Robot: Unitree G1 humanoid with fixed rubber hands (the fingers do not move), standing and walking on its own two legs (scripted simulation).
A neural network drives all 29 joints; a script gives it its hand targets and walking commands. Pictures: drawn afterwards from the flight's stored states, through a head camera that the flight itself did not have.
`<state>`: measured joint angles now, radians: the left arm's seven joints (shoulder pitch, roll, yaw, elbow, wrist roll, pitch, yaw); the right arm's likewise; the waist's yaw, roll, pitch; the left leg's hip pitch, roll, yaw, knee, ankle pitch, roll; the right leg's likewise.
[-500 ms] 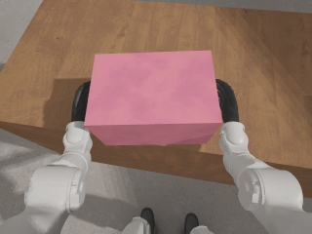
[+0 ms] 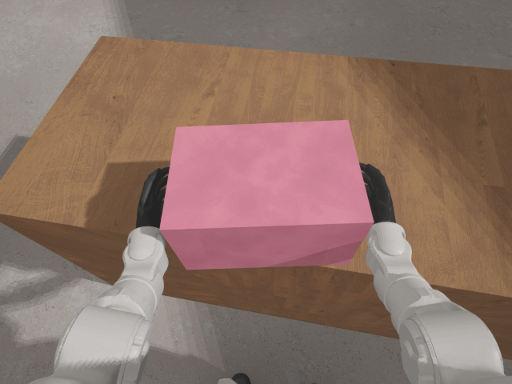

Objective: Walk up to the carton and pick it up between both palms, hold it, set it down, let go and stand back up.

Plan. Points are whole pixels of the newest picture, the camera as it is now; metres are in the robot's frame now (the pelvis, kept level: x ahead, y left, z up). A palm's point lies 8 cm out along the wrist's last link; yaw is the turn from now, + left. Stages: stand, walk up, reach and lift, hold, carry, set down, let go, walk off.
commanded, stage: reach and lift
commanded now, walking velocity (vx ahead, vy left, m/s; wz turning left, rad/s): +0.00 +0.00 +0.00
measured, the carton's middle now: (264, 197) +0.42 +0.02 -0.02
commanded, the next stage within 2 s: none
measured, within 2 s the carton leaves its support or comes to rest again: neither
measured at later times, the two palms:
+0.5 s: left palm (136, 171) +0.38 +0.19 +0.12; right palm (422, 176) +0.39 -0.19 +0.10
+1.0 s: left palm (147, 179) +0.37 +0.17 +0.12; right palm (446, 192) +0.36 -0.21 +0.11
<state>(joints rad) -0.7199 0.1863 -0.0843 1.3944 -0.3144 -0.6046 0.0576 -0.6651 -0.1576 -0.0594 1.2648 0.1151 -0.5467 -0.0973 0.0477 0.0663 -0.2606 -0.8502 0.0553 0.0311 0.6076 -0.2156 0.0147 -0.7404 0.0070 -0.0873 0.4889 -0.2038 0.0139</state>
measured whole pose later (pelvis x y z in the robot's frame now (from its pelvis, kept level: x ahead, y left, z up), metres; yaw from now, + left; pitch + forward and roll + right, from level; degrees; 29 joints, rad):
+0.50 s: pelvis -0.02 -0.02 +0.02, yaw +2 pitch +12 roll -1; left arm -0.83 0.23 0.03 1.22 -0.24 -0.21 0.04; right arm -0.68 -0.14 -0.13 0.92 0.10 -0.07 -0.13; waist 0.00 0.03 -0.19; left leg -0.51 0.02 0.03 0.43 -0.13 0.01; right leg -0.45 -0.02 -0.09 0.43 -0.19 -0.01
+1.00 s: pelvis +0.01 -0.01 +0.03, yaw +2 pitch +7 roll -1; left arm -0.45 0.14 0.06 0.52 -0.14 0.13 0.11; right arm -0.39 -0.21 0.00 0.49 0.23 0.11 -0.17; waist -0.03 0.04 -0.13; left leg -0.32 0.02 0.03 0.34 -0.14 0.00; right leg -0.22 -0.01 -0.09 0.26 -0.15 0.00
